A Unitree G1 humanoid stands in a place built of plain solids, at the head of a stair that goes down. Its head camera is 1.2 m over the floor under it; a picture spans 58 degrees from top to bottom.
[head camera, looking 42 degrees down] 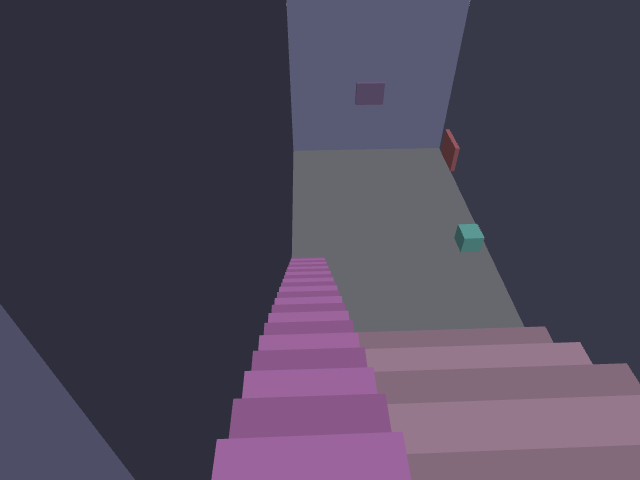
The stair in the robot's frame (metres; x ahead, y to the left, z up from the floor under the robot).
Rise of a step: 0.20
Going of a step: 0.24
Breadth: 0.60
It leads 2 degrees to the left of straight ahead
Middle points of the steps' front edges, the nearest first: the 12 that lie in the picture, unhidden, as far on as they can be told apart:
0.62 0.03 -0.20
0.86 0.04 -0.40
1.10 0.05 -0.59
1.34 0.06 -0.79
1.57 0.07 -0.98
1.82 0.08 -1.18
2.06 0.09 -1.38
2.29 0.10 -1.57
2.54 0.10 -1.77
2.77 0.11 -1.96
3.02 0.12 -2.16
3.25 0.13 -2.35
